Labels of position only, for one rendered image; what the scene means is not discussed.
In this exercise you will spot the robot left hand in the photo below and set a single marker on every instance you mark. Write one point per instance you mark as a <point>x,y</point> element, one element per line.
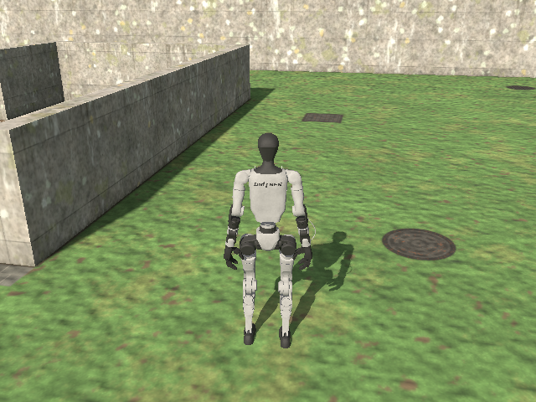
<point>229,258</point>

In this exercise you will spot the robot right hand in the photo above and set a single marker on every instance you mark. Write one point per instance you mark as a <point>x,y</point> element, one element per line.
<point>307,257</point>

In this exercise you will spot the right robot forearm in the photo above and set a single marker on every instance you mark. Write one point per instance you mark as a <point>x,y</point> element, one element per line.
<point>303,230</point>

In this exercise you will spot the right robot thigh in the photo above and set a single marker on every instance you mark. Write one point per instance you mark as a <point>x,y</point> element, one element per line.
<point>287,249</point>

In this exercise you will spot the left robot forearm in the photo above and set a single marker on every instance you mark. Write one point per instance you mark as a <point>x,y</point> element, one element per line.
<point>232,230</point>

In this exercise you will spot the robot right shin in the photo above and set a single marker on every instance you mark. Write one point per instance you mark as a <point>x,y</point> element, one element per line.
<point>286,306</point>

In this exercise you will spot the robot right upper arm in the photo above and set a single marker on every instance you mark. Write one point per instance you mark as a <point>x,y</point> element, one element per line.
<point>295,179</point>

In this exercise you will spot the robot left upper arm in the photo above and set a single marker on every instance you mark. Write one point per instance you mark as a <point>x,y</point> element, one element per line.
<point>241,178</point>

